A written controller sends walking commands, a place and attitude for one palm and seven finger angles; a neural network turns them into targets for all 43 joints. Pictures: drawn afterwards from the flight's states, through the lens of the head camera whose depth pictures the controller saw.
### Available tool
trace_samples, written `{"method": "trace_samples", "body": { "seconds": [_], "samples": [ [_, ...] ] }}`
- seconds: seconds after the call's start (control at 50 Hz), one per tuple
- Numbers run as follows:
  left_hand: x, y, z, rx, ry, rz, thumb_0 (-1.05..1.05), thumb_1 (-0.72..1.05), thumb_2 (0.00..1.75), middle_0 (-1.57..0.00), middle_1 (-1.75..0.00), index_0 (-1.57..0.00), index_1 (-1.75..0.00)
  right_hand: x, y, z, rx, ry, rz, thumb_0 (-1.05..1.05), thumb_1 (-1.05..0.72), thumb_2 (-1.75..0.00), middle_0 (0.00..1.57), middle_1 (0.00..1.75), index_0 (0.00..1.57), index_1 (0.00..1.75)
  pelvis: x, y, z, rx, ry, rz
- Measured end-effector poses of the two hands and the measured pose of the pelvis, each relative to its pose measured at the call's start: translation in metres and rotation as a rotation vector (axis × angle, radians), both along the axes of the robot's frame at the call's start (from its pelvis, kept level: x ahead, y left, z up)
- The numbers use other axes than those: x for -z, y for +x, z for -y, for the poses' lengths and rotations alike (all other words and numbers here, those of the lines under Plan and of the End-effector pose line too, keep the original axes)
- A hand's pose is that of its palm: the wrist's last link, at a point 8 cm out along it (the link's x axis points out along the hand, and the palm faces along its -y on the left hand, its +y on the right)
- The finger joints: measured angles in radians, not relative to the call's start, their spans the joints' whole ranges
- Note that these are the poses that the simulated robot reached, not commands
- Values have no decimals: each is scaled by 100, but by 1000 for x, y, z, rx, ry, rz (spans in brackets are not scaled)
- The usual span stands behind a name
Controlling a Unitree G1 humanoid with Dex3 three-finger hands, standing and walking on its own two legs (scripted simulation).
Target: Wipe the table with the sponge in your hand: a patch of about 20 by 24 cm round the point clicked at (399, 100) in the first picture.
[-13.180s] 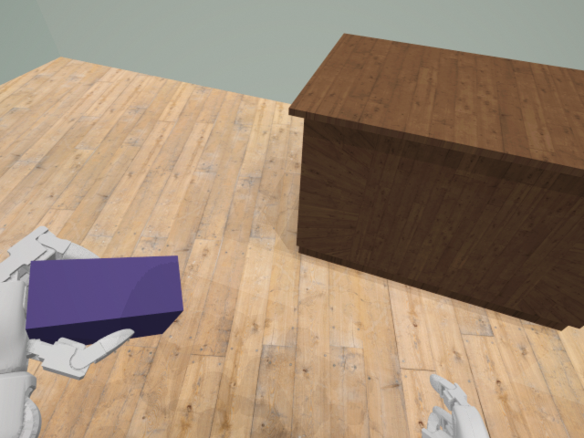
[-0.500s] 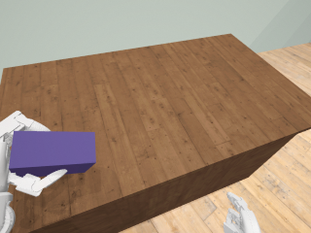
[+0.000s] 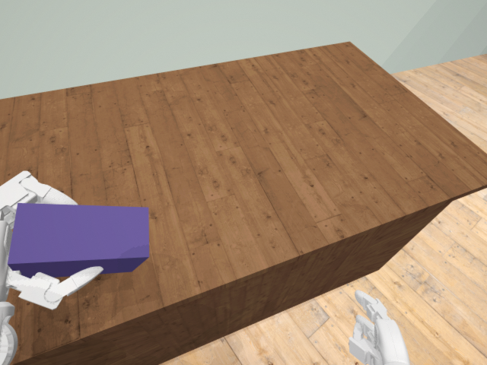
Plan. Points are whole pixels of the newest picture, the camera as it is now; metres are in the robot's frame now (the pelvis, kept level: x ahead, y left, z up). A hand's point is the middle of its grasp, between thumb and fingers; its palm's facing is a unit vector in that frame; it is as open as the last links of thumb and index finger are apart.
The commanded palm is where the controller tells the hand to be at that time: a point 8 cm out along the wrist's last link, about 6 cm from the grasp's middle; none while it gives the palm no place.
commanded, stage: shuffle to correct the standing spot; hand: left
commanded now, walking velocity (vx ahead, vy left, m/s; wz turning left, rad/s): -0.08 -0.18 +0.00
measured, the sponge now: (104, 242) +0.23 +0.20 +0.13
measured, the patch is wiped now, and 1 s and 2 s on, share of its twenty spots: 0.00 0.00 0.00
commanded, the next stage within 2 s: come to a stop and stand still in 0.02 s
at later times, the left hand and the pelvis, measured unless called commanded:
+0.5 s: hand (22, 220) +0.22 +0.26 +0.19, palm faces +0.42 -0.77 -0.48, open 10.2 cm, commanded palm +0.14 +0.28 +0.17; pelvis -0.01 -0.01 -0.01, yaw +2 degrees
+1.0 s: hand out of the picture +0.22 +0.31 +0.16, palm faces +0.36 -0.83 -0.42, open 10.2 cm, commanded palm +0.15 +0.34 +0.17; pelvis -0.01 +0.06 -0.01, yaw -1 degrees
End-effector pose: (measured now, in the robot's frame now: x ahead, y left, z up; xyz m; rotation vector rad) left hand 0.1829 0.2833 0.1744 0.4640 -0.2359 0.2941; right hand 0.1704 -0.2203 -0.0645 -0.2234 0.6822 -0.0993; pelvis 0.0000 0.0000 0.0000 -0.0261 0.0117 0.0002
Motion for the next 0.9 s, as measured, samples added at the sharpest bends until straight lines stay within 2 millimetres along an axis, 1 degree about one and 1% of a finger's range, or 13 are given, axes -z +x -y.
{"method": "trace_samples", "body": {
  "seconds": [0.2, 0.28, 0.34, 0.42, 0.46, 0.5, 0.54, 0.56, 0.6, 0.7, 0.76, 0.82, 0.9],
  "samples": [
    [-5, -5, 25, 19, 30, -15, 0, -50, 101, -76, -134, -74, -133, 6, -7, 38, 45, -25, -15, 2, -91, -90, 20, 30, 21, 30, 4, -2, 21, -3, -3, -3],
    [-2, -10, 27, -5, 18, -25, 0, -50, 101, -76, -134, -74, -133, 9, -11, 44, 57, -27, -28, 2, -91, -90, 20, 30, 21, 30, 4, -2, 22, -9, -2, 1],
    [1, -14, 22, -31, 5, -34, 0, -50, 101, -76, -134, -74, -133, 12, -12, 43, 58, -29, -39, 2, -91, -90, 20, 30, 20, 30, 4, -2, 19, -11, 1, 9],
    [3, -17, 12, -59, -10, -31, 0, -50, 101, -76, -134, -74, -133, 13, -11, 32, 45, -27, -49, 2, -91, -90, 20, 30, 20, 30, 3, -1, 11, -15, 4, 22],
    [-16, -10, 2, -24, 78, 41, -1, -50, 101, -76, -133, -74, -133, 12, -10, 20, 15, -37, -45, 2, -91, -90, 20, 30, 20, 30, 4, -4, 8, -40, 1, 22],
    [-35, 0, -16, -38, 156, 137, 0, -50, 101, -76, -133, -74, -133, 14, -8, 8, -35, -36, -44, 2, -91, -90, 20, 30, 20, 30, 6, -8, 5, -32, 0, 14],
    [-45, 7, -33, -63, 170, 197, 0, -50, 102, -76, -134, -74, -133, 13, -6, -1, -61, -24, -34, 2, -91, -90, 20, 30, 20, 30, 8, -9, -1, -11, -2, 1],
    [-44, 10, -38, -68, 158, 209, 0, -50, 102, -76, -134, -74, -133, 11, -6, -6, -60, -16, -24, 2, -91, -90, 20, 30, 21, 30, 8, -8, -5, -3, -2, -2],
    [-35, 14, -40, -54, 110, 197, 0, -50, 102, -76, -134, -74, -133, 7, -6, -13, -48, -6, -3, 2, -91, -90, 20, 30, 21, 30, 8, -4, -15, 7, 0, -2],
    [9, 15, -34, 45, -6, 49, 0, -50, 102, -76, -134, -74, -133, -4, -8, -28, -12, -36, 8, 2, -91, -90, 20, 30, 21, 30, 7, 4, -39, 21, 5, 5],
    [27, 14, -44, 47, -17, -20, 0, -50, 102, -76, -134, -74, -133, -6, -8, -37, -18, -65, -16, 2, -91, -90, 20, 30, 21, 30, 7, 5, -48, 19, 6, 4],
    [28, 12, -61, 7, 6, -31, -1, -50, 102, -76, -134, -74, -133, -5, -6, -47, -38, -76, -31, 2, -91, -90, 20, 30, 21, 30, 8, 3, -54, 19, 7, 5],
    [13, 7, -71, -29, 40, 11, -1, -50, 102, -76, -134, -74, -133, -1, -3, -61, -68, -56, -20, 2, -91, -90, 20, 30, 21, 30, 9, -3, -61, 25, 13, 15]
  ]
}}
